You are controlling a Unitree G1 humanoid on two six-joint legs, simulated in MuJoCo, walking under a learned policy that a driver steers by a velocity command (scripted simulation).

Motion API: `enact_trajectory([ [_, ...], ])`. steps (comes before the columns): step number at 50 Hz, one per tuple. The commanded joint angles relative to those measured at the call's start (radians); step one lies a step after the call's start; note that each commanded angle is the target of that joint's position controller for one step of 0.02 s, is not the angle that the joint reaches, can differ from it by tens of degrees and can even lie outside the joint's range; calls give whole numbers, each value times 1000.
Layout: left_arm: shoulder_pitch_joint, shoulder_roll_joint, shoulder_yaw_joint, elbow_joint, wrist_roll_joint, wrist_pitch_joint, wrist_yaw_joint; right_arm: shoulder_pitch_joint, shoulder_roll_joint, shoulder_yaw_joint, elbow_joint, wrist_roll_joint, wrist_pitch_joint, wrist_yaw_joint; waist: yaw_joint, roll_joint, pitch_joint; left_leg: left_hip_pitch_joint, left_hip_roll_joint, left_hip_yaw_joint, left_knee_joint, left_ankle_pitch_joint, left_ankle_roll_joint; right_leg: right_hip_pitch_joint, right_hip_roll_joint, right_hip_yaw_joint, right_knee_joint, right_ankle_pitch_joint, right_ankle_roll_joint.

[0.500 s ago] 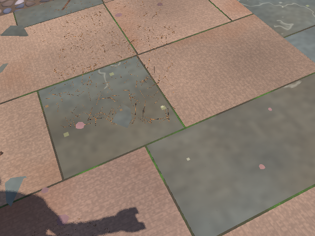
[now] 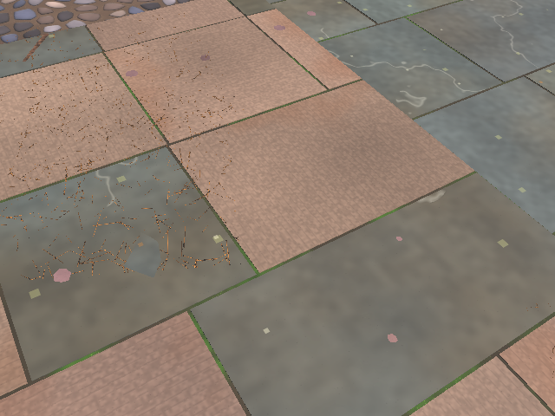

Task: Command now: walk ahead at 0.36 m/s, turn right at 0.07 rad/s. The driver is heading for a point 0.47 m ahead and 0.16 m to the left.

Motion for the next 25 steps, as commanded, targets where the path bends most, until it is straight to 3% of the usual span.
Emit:
enact_trajectory([
  [1, -162, 49, 15, -108, 9, -43, -14, -21, -147, -34, -60, 6, -16, -7, -24, 160, 112, 128, 226, -256, -287, 30, 170, -281, -73, -1, -56, 144, 19],
  [4, -215, 7, -4, -114, 5, -49, -28, -6, -176, -39, -51, 13, -10, -4, -47, 171, 98, 44, 183, -135, -281, 163, 153, -102, -52, -51, -267, 222, 32],
  [7, -248, 38, 2, -126, -6, -52, -39, 42, -214, -47, -32, 27, -7, 4, -62, 177, 109, 29, 220, -153, -265, 172, 160, -5, -37, -56, -386, 227, 24],
  [9, -214, 68, 14, -126, -13, -58, -43, 37, -229, -49, -26, 35, -1, 5, -23, 179, 112, 27, 251, -192, -237, 193, 151, 71, -31, -44, -448, 228, 1],
  [10, -155, 86, 25, -111, -12, -61, -40, 19, -235, -49, -27, 37, 2, 4, 22, 174, 93, 14, 245, -183, -186, 272, 134, 163, -16, -51, -489, 241, -14],
  [11, -51, 120, 44, -80, -7, -60, -32, 17, -219, -44, -28, 34, 3, 4, 74, 153, 35, -17, 209, -151, -72, 403, 110, 322, 3, -62, -511, 240, -35],
  [12, 98, 166, 66, -52, -2, -61, -19, 8, -174, -28, -36, 24, -1, 5, 149, 115, -66, -116, 148, -93, 147, 416, 68, 547, -63, -2, -503, 243, -68],
  [13, 247, 257, 84, -40, 31, -54, -5, 38, -70, 3, -76, 4, -9, 2, 178, -111, -234, -409, 27, -10, 540, 98, -8, 867, -332, 353, -544, 91, -162],
  [14, 272, 249, 76, -32, 38, -56, -10, 74, -85, 2, -83, 33, -24, -4, 158, -281, -304, -546, -35, -112, 764, -242, -20, 858, -450, 714, -712, -89, -252],
  [15, 204, 176, 51, -32, 25, -59, -13, 44, -170, -23, -83, 54, -25, -2, 143, -187, -170, -623, 25, -148, 860, -182, -14, 758, -430, 616, -734, -188, -228],
  [16, 148, 134, 37, -32, 15, -58, -11, -20, -179, -26, -94, 50, -23, 3, 125, -136, -68, -639, 68, -114, 858, -100, -1, 644, -390, 464, -741, -144, -197],
  [17, 87, 111, 29, -28, 20, -60, -11, -48, -163, -26, -95, 37, -20, 3, 93, -76, -16, -613, 97, -105, 821, -25, 0, 543, -345, 370, -767, -57, -178],
  [18, 48, 88, 23, -25, 26, -67, -13, -49, -156, -31, -92, 29, -10, 3, 66, -85, 18, -577, 122, -111, 784, 28, -1, 469, -311, 284, -795, 40, -167],
  [20, 11, 72, 23, -12, 29, -83, -10, -22, -120, -28, -78, 34, 13, 9, 33, -85, 38, -520, 129, -109, 770, 91, -10, 396, -286, 165, -842, 164, -162],
  [25, 25, 97, 35, 40, 33, -92, 3, -112, -96, -24, -112, 23, 29, 11, 29, -16, 96, -606, 118, -128, 611, 254, -41, 408, -280, -19, -877, 356, -169],
])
